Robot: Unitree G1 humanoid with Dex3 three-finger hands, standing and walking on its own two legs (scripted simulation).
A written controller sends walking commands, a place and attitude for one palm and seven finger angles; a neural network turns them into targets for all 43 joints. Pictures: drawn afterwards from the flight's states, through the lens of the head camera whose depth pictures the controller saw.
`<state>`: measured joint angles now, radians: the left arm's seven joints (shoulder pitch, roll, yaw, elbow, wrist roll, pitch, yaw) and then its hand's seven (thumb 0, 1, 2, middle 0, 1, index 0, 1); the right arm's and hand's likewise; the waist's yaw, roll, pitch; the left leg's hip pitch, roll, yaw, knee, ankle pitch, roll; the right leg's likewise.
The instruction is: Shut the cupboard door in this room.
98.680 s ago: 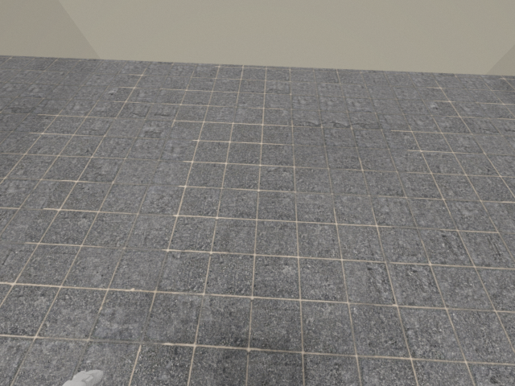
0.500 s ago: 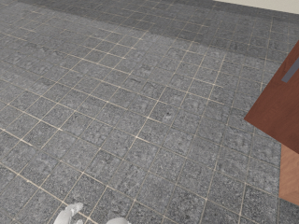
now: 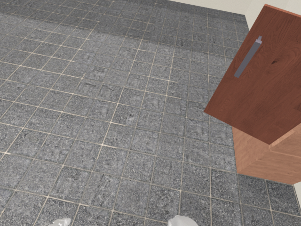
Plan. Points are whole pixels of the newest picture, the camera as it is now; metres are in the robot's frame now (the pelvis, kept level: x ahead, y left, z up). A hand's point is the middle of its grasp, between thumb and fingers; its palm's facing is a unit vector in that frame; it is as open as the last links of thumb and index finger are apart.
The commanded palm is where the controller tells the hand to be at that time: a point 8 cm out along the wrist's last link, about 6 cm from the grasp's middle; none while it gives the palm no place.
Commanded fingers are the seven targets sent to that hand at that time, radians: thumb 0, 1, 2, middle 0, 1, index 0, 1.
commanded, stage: turn to face it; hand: left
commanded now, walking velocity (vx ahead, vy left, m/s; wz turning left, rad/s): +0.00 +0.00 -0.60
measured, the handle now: (247, 57) +0.71 -0.32 +0.06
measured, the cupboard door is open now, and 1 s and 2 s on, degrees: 70 70 70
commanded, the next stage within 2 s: take the last steps up to it in 0.70 s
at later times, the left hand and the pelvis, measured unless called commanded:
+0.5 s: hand (101, 218) +0.15 +0.15 -0.17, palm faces -0.25 -0.94 -0.21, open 7.3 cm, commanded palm none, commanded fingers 0.00 0.90 0.90 -0.20 -0.30 -0.20 -0.30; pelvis +0.01 -0.02 -0.01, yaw -15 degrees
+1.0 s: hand (109, 213) +0.17 +0.12 -0.17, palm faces -0.37 -0.90 -0.21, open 7.3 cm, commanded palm none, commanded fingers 0.00 0.90 0.90 -0.20 -0.30 -0.20 -0.30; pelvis +0.04 -0.03 -0.01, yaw -24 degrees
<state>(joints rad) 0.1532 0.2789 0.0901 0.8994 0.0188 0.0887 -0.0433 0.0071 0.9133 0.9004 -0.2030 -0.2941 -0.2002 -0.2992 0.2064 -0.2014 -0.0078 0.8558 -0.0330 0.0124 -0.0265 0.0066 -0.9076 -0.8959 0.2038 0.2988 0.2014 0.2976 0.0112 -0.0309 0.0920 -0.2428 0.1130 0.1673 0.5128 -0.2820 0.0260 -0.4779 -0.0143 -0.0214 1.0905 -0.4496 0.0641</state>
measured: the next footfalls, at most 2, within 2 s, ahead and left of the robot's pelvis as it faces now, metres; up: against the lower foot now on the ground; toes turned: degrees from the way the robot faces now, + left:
right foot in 0.22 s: +0.02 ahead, -0.16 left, +0.00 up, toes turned -12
left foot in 0.56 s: +0.11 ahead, +0.09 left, +0.00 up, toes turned -12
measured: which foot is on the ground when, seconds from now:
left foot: down 0.00-0.22, up 0.24-0.54, down 0.56-0.90, up 0.92-1.00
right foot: up 0.00-0.20, down 0.22-0.56, up 0.58-0.88, down 0.90-1.00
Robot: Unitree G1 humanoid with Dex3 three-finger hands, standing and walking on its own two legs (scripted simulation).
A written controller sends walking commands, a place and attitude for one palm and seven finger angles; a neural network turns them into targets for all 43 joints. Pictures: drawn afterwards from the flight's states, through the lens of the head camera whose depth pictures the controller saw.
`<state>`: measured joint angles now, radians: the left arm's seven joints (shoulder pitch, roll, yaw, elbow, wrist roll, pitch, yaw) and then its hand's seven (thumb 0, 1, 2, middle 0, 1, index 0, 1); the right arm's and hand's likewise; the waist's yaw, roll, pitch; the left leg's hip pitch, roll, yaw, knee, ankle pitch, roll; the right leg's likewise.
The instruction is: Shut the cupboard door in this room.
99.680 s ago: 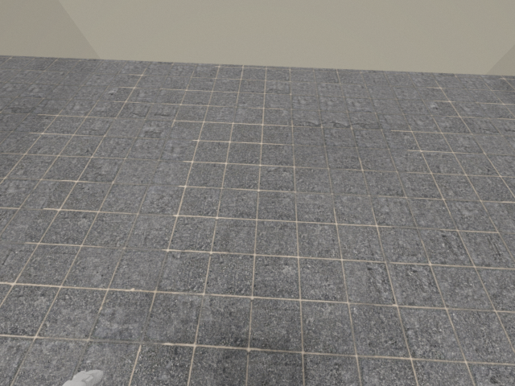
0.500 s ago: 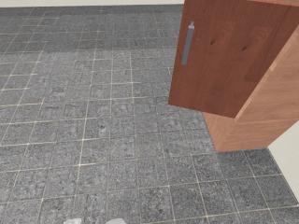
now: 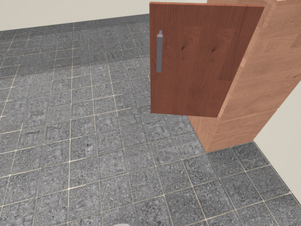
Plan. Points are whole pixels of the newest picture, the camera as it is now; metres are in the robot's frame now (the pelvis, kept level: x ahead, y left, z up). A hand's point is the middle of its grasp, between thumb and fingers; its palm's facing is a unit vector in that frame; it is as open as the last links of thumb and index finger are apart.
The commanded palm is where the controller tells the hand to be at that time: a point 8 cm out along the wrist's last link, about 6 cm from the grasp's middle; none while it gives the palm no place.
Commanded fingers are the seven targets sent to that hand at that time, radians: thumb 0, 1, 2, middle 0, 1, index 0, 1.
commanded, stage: take the last steps up to it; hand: left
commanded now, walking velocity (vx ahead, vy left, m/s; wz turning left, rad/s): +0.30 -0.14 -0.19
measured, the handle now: (159, 52) +0.73 +0.00 +0.07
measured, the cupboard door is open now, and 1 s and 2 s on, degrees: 70 70 70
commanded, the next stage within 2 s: come to a stop and stand still in 0.62 s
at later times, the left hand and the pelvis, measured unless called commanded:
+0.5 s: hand (103, 193) +0.25 +0.18 -0.17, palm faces -0.14 -0.98 -0.14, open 7.3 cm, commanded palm none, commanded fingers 0.00 0.90 0.90 -0.20 -0.30 -0.20 -0.30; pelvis +0.14 +0.00 +0.01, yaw -7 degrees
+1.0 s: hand (140, 158) +0.37 +0.07 -0.16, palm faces -0.07 -0.97 -0.23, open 7.2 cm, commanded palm none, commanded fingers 0.00 0.90 0.90 -0.20 -0.30 -0.20 -0.30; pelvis +0.28 -0.11 +0.00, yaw -6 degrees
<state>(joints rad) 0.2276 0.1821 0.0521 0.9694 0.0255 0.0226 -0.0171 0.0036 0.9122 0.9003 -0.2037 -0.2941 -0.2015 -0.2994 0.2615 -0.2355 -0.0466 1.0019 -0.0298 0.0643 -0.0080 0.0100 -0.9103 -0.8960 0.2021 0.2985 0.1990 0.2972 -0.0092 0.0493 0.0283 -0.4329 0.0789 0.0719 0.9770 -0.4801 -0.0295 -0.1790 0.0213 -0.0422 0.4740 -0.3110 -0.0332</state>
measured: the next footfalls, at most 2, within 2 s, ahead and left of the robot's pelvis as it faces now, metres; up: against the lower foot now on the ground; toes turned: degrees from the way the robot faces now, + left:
left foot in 0.20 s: +0.13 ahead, +0.11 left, +0.00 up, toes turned +6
right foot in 0.70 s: +0.33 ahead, -0.20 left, +0.00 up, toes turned -12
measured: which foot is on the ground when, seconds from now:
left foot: up 0.00-0.18, down 0.20-0.70, up 0.72-1.00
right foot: down 0.00-0.20, up 0.22-0.68, down 0.70-1.00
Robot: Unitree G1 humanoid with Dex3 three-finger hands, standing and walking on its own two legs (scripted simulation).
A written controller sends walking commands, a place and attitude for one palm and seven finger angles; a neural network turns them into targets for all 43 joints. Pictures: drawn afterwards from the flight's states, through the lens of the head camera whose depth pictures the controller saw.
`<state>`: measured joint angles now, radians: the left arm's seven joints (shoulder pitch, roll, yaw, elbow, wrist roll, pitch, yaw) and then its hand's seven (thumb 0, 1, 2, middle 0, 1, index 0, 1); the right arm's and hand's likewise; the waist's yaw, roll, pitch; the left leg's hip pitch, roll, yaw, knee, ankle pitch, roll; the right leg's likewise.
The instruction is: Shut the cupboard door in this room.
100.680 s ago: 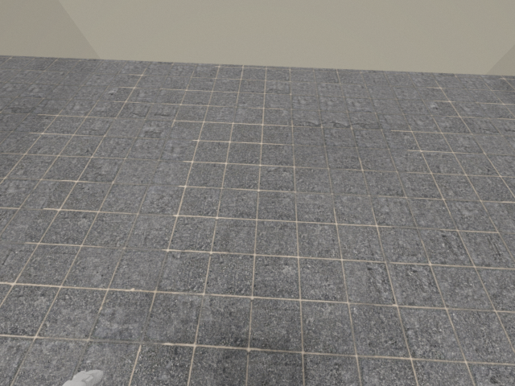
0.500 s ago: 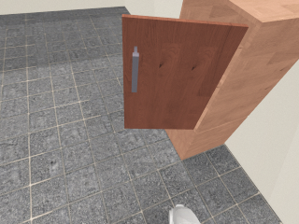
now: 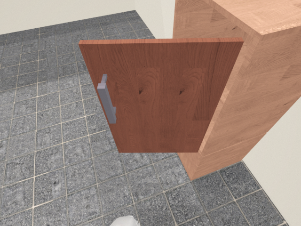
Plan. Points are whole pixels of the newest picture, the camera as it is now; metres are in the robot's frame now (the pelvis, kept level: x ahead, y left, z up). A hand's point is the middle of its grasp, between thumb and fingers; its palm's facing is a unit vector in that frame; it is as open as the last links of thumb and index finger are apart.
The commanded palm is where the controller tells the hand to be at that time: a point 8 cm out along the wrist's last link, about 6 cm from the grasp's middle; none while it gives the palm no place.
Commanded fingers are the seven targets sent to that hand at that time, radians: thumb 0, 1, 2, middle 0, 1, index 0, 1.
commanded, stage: come to a stop and stand still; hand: left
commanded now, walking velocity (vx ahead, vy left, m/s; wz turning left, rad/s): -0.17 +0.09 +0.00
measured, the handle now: (108, 100) +0.44 +0.16 +0.06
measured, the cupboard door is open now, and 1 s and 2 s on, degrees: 70 70 70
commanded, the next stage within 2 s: look again from close up in 0.96 s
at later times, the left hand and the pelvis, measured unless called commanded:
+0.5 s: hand out of the picture +0.01 +0.26 -0.18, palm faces +0.07 -0.97 -0.23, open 7.3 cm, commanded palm none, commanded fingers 0.00 0.90 0.90 -0.20 -0.30 -0.20 -0.30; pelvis -0.01 +0.06 +0.00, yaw +1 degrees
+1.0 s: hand out of the picture -0.03 +0.22 -0.18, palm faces +0.02 -0.99 -0.15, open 7.3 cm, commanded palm none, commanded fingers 0.00 0.90 0.90 -0.20 -0.30 -0.20 -0.30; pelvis -0.03 +0.05 +0.00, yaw +0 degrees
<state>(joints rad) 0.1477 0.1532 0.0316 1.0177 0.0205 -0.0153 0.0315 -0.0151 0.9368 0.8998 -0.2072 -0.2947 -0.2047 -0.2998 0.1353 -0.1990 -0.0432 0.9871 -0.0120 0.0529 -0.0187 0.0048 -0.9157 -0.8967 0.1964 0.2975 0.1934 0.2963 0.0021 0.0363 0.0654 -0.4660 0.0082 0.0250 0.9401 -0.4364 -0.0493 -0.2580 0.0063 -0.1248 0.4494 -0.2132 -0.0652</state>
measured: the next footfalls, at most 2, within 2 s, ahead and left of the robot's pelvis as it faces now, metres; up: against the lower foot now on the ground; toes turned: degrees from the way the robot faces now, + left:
left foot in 0.24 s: +0.02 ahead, +0.15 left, +0.00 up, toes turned +3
right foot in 0.50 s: -0.01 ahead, -0.08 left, +0.00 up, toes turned +2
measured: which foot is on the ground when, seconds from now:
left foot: up 0.00-0.22, down 0.24-1.00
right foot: down 0.00-0.26, up 0.28-0.48, down 0.50-1.00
